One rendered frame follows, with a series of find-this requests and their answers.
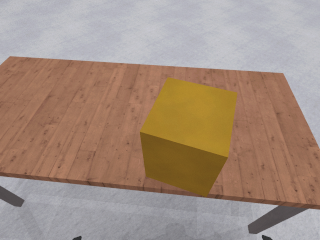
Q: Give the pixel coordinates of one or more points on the carton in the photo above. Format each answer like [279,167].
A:
[186,136]

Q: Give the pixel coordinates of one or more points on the table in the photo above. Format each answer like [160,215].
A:
[79,122]

